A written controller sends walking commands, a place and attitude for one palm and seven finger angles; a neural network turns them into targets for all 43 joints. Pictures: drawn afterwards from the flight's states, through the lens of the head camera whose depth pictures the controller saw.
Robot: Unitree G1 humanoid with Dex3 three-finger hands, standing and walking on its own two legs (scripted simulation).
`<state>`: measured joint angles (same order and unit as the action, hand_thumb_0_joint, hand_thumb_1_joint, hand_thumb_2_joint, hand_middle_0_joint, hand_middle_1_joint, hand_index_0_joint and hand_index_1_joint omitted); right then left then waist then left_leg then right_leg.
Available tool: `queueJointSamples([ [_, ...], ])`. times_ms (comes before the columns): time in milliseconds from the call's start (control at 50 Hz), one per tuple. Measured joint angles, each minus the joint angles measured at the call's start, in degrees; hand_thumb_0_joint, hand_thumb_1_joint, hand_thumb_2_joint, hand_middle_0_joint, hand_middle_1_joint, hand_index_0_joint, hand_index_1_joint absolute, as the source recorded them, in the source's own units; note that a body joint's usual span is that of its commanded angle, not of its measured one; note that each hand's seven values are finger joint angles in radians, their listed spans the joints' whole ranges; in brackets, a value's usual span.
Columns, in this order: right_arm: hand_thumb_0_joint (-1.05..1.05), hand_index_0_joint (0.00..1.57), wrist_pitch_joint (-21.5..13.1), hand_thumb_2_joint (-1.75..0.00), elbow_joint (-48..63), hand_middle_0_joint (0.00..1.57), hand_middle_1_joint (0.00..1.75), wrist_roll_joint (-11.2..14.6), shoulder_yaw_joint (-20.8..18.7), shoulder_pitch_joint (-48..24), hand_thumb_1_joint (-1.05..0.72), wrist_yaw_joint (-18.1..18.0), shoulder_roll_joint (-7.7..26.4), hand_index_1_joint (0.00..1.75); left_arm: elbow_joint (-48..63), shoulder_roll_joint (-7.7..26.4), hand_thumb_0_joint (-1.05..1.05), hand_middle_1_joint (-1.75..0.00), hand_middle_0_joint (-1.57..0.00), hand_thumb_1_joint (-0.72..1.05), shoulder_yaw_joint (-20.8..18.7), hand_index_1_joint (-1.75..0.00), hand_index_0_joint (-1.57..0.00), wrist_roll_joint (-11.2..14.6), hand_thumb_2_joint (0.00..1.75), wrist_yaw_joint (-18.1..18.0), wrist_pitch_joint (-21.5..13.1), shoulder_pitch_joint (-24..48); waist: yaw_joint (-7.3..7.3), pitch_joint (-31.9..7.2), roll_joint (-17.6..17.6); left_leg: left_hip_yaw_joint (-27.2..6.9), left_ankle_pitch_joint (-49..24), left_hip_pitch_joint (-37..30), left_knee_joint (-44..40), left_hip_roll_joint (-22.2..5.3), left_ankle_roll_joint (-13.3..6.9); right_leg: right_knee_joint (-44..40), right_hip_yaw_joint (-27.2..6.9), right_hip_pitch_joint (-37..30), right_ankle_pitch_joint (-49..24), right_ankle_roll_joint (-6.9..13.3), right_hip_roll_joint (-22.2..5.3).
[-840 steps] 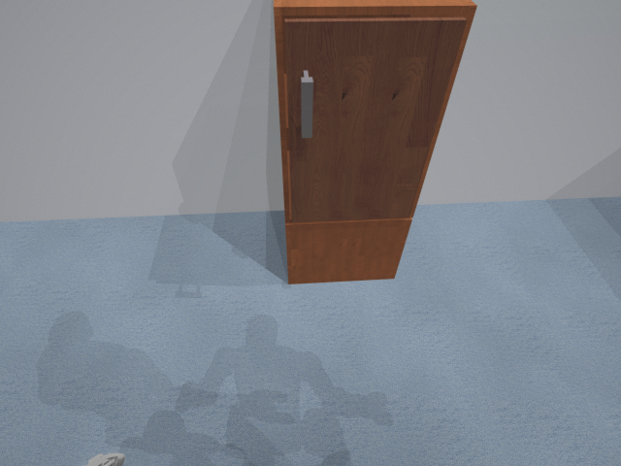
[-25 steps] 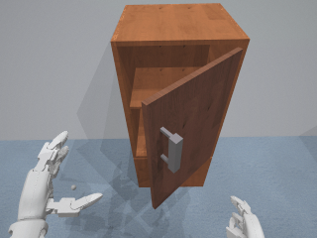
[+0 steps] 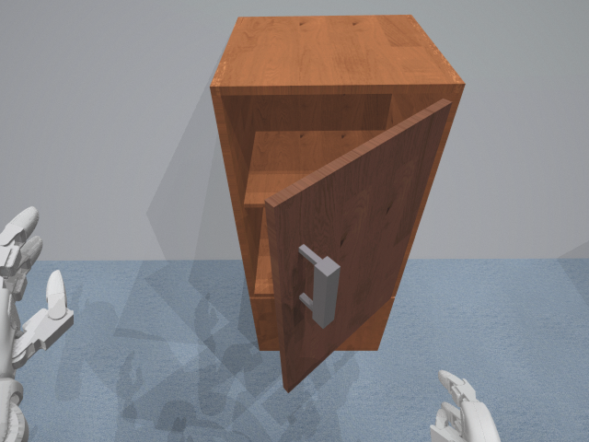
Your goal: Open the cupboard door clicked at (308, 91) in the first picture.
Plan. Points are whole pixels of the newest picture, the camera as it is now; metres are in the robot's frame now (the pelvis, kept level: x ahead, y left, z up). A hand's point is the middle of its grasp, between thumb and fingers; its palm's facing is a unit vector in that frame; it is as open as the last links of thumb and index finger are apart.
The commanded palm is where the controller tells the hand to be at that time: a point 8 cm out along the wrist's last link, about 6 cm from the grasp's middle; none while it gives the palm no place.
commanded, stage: draw the hand back to the body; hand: left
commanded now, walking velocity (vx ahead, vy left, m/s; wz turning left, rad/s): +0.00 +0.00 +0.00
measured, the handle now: (314, 285) +0.34 +0.02 +0.03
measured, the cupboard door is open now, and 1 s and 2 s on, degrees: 42 42 42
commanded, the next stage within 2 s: step back with the hand held close in 0.24 s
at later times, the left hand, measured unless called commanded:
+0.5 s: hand (78, 310) +0.19 +0.25 +0.16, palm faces +0.45 -0.78 -0.44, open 7.4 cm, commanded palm +0.13 +0.28 +0.17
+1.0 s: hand (15, 383) +0.12 +0.27 +0.15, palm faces +0.41 -0.77 -0.49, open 7.4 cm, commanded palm +0.06 +0.31 +0.17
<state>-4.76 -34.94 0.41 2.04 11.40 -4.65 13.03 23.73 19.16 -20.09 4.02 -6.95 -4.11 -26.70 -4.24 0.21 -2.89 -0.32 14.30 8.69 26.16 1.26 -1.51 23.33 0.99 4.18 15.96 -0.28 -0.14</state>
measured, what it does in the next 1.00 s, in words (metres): shifts its weight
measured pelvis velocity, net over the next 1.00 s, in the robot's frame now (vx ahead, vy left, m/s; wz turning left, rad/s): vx -0.08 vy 0.01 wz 0.00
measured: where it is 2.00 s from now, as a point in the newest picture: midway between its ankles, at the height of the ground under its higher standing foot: outside the picture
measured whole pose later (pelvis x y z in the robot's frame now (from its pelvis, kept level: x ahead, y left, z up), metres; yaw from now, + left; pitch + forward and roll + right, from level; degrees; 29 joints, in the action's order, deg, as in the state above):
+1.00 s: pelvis -0.08 +0.01 -0.01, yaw +0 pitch +0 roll -2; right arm -1.6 -31.0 0.5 0.3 11.6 -4.8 12.5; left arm 30.2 23.7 -24.7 1.9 -8.4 -11.0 -33.0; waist -0.2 2.1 -1.0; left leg -0.7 10.2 23.0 32.9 0.3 -2.3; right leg 29.1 1.6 17.9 11.3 -0.9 0.8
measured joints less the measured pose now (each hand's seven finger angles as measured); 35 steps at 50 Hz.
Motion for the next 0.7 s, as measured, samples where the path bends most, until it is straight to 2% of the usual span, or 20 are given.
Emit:
queueJointSamples([
  [120, 0.01, 0.20, 0.09, -0.90, -0.52, 0.20, 0.30, -0.07, -0.34, 0.13, -0.90, -0.25, -0.01, 0.30, 0.06, -0.39, 0.02, -0.30, -0.21, 0.86, 1.63, -0.30, -0.21, -0.01, 0.88, 0.56, 0.17, -0.93, 0.18, 0.09, 0.22, -0.20, -0.21, -0.49, -0.54, -0.40, 0.43, -0.42, 0.16, -0.44, -0.11, 0.46, 0.41],
  [380, 0.01, 0.20, 0.05, -0.90, -0.89, 0.20, 0.30, 0.07, -0.57, -0.36, -0.90, -0.58, -0.34, 0.30, -1.06, -0.25, 0.02, -0.30, -0.21, 0.89, 1.25, -0.30, -0.21, 0.34, 0.90, 0.65, -0.01, -0.33, 0.12, 0.61, -0.53, -0.68, -0.40, -1.28, -0.91, -1.33, 1.36, -1.00, 0.57, -1.36, -0.37, 1.36, 1.38],
  [520, 0.01, 0.20, 2.99, -0.90, 0.92, 0.20, 0.30, -0.03, -1.04, -1.89, -0.90, 0.20, 0.33, 0.30, -0.31, 1.71, 0.02, -0.30, -0.21, 0.89, -2.18, -0.30, -0.21, -0.34, 0.90, 0.96, -3.57, -1.16, 2.23, 0.59, -0.99, -1.41, -0.66, 3.33, 0.83, -1.99, 1.47, -1.42, 1.26, 2.11, -1.63, 1.36, 2.11],
  [700, 0.01, 0.20, 6.17, -0.90, 2.86, 0.20, 0.30, 0.66, -2.82, -2.17, -0.90, -0.55, 0.82, 0.30, 3.28, 3.79, 0.02, -0.30, -0.21, 0.89, -1.20, -0.30, -0.21, -0.55, 0.90, 0.57, -3.05, -6.00, 3.49, 1.78, 0.56, 0.02, -2.18, 6.86, 1.45, -1.51, 0.76, 1.06, -0.03, 6.87, -2.54, 0.52, 1.44],
])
